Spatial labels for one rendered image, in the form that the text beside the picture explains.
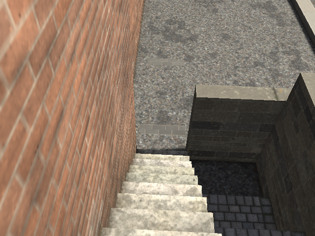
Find stairs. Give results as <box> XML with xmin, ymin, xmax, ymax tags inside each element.
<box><xmin>100</xmin><ymin>148</ymin><xmax>222</xmax><ymax>236</ymax></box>

